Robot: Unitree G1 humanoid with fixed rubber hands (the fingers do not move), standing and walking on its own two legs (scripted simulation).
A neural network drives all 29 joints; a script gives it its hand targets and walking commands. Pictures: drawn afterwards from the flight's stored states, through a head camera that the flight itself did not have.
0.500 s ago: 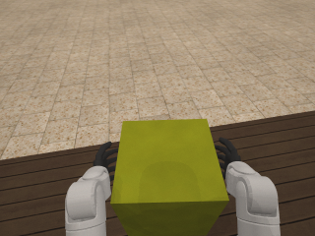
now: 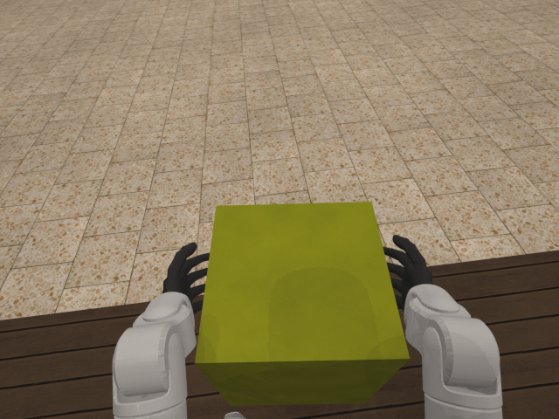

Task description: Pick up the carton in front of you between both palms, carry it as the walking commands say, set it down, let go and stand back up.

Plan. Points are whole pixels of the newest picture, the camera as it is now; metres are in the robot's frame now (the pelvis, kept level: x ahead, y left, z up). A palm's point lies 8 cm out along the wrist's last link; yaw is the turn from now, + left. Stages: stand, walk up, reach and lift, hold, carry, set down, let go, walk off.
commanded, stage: carry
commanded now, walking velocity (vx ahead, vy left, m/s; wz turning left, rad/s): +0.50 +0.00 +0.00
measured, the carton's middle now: (295, 311) +0.28 +0.00 +0.01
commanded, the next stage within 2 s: none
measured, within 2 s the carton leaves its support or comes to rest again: neither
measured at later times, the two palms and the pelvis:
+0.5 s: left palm (207, 131) +0.64 +0.17 +0.09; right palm (358, 124) +0.63 -0.13 +0.10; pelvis +0.34 +0.03 +0.00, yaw -1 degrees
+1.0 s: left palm (240, 51) +1.03 +0.13 +0.09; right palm (347, 45) +1.04 -0.17 +0.08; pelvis +0.65 -0.02 -0.01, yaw -1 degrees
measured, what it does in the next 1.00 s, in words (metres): walks ahead: left foot, then right foot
